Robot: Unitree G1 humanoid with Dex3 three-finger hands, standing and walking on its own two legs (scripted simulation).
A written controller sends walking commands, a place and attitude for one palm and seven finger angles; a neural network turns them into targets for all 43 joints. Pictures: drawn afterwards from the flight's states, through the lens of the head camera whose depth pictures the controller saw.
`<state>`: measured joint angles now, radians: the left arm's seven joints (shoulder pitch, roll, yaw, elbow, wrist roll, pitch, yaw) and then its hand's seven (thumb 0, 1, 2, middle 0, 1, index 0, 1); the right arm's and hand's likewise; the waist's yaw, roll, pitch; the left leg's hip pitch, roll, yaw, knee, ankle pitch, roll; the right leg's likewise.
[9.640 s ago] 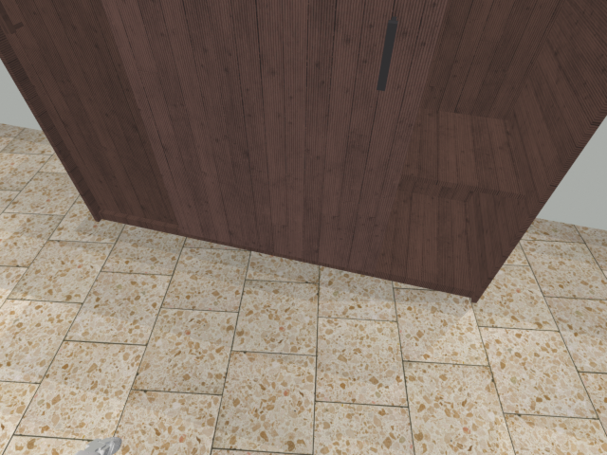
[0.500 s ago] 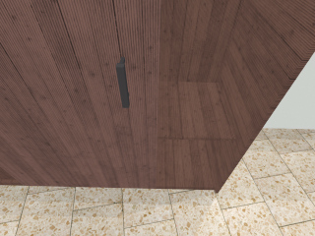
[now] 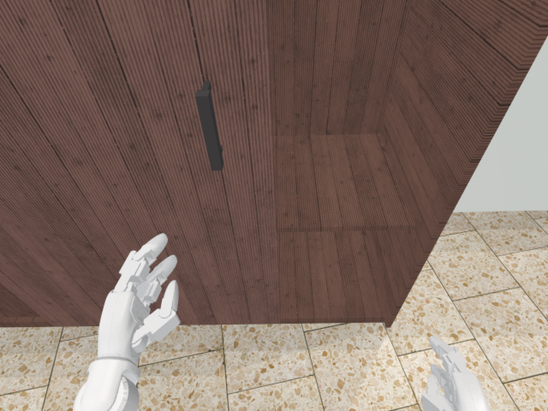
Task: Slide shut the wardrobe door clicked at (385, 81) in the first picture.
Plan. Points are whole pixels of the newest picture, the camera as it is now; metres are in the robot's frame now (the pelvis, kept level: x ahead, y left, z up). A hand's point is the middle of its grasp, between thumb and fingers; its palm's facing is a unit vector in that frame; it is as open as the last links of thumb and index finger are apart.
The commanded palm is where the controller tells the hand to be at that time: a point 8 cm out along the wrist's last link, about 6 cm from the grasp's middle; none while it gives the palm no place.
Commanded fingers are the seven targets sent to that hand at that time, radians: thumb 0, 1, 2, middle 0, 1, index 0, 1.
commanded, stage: raise the hand with hooked fingers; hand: left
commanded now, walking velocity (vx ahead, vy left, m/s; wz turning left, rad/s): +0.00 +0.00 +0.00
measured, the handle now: (212, 127) +0.53 +0.12 +0.16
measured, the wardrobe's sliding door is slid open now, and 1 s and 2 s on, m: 0.39 0.39 0.39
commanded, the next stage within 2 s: move the hooked fingers beside the handle in 1.80 s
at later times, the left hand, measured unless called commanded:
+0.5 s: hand (127, 332) +0.22 +0.20 +0.06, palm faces -0.08 -1.00 -0.02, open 10.8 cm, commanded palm +0.18 +0.27 +0.07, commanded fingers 0.00 -0.06 0.49 -0.27 -0.92 -0.27 -0.92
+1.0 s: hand (32, 277) +0.24 +0.29 +0.15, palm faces +0.12 -0.99 -0.07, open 13.6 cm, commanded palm +0.21 +0.33 +0.15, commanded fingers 0.00 -0.50 0.30 -0.30 -1.20 -0.30 -1.20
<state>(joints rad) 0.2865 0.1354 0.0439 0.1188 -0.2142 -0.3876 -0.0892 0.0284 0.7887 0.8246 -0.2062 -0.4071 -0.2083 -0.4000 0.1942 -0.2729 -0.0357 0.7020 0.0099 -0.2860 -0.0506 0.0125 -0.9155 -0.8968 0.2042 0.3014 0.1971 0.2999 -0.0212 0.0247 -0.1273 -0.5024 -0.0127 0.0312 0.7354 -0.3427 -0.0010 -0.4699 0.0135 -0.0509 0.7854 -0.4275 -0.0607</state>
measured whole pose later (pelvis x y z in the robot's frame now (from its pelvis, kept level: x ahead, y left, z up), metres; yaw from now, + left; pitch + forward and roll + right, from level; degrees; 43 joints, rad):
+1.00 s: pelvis -0.01 +0.03 +0.02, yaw +1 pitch +1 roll -1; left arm 0.10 0.36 0.36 0.02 -0.34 -0.08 -0.31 0.00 -0.40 0.34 -0.30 -1.14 -0.30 -1.14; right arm 0.22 -0.25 0.06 0.62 0.05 -0.30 -0.10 0.01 -0.91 -0.90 0.21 0.30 0.20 0.30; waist 0.04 0.04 -0.05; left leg -0.36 -0.02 0.01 0.65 -0.30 0.04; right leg -0.27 0.02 -0.07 0.60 -0.34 -0.02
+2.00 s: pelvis +0.00 +0.00 +0.02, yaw +1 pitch -1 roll +0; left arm -0.08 0.42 0.46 0.20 -0.35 0.03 -0.41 -0.01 -0.50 0.30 -0.31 -1.20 -0.31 -1.20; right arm 0.22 -0.28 0.06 0.66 0.07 -0.27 -0.11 0.01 -0.91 -0.90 0.21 0.30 0.20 0.30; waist 0.04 0.06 -0.03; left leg -0.26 0.01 0.00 0.54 -0.25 0.01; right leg -0.19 0.04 -0.07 0.51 -0.30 -0.06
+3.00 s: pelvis +0.01 +0.02 +0.03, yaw +0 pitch +2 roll +0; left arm -0.47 0.32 0.26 0.50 -0.21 0.02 -0.18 -0.01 -0.50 0.30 -0.30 -1.20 -0.31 -1.20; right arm 0.25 -0.27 0.05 0.69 0.06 -0.15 -0.08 0.01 -0.91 -0.90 0.21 0.30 0.20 0.30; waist -0.01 0.05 -0.02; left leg -0.29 -0.01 0.02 0.52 -0.26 0.02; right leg -0.23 0.03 -0.05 0.51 -0.31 -0.04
